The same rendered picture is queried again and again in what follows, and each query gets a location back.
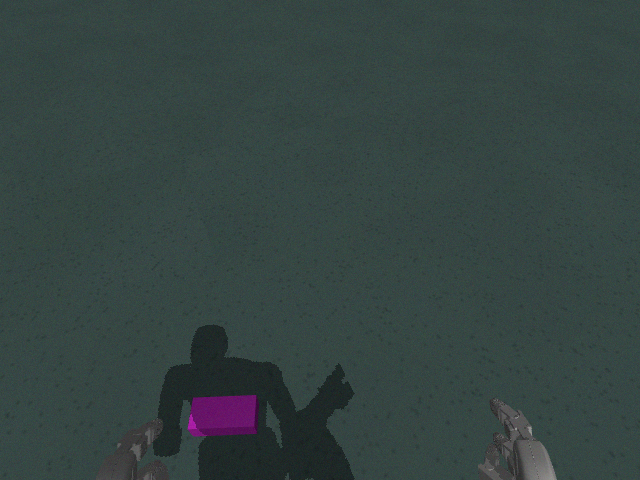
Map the right robot hand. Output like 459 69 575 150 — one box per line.
478 398 557 480

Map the carton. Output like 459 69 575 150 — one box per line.
188 395 259 437

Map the left robot hand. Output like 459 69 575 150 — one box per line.
95 418 169 480

